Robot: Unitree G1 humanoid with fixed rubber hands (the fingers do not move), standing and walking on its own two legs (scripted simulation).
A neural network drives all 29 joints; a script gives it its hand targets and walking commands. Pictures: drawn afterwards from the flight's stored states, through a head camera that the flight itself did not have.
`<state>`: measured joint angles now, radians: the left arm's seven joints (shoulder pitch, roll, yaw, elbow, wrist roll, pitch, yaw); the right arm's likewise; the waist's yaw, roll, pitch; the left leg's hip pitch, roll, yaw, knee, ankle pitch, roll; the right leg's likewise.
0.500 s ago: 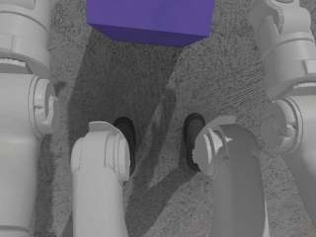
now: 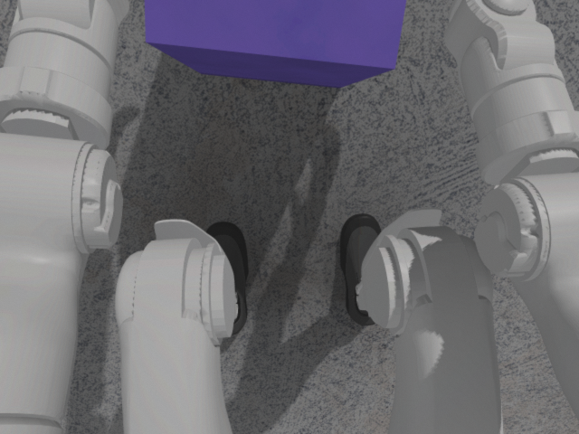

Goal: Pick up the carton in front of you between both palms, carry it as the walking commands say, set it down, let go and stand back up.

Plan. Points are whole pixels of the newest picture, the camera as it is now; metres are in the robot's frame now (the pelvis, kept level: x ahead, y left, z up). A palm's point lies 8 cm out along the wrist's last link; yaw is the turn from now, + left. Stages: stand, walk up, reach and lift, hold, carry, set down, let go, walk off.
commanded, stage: reach and lift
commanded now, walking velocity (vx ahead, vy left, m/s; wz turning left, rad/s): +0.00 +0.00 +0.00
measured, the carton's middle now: out of the picture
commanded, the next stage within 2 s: none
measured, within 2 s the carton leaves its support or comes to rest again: leaves its support in 0.48 s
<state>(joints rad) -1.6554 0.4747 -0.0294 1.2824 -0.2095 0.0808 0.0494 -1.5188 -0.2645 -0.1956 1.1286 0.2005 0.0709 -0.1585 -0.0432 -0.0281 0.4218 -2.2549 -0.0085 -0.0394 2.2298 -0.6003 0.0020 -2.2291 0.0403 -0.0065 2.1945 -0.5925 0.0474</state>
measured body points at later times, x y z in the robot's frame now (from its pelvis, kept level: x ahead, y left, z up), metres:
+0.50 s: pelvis +0.00 +0.00 -0.01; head +0.37 +0.04 +0.23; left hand +0.59 +0.17 -0.18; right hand +0.57 -0.14 -0.17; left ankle +0.10 +0.12 -0.33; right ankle +0.11 -0.12 -0.33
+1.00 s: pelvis -0.01 -0.01 +0.10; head +0.27 +0.02 +0.45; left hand +0.52 +0.17 +0.03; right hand +0.52 -0.13 +0.03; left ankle +0.10 +0.12 -0.33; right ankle +0.11 -0.13 -0.33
